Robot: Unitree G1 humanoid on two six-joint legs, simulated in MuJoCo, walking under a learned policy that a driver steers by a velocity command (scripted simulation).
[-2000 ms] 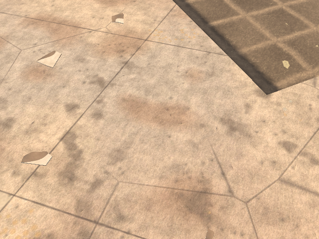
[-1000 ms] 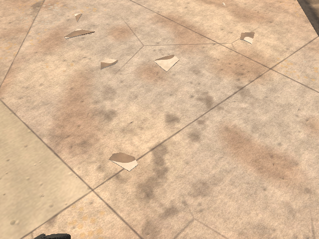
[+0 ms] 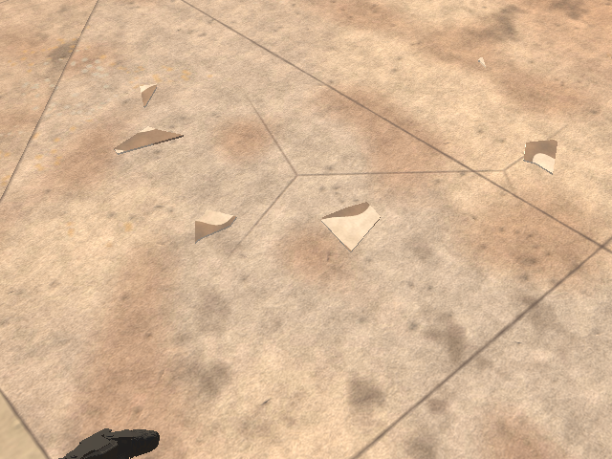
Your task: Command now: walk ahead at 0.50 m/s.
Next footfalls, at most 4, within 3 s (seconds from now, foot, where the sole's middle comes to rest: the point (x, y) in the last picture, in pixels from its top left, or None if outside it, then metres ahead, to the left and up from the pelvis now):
0.56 left None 0.45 0.13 -0.76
1.10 right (364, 348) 0.71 -0.14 -0.76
1.58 left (307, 274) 0.93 -0.03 -0.76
2.20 left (280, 284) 0.90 0.04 -0.76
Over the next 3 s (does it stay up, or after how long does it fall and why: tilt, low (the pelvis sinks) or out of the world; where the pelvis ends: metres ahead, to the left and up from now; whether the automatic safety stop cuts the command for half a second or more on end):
stays up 0.86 -0.04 0.01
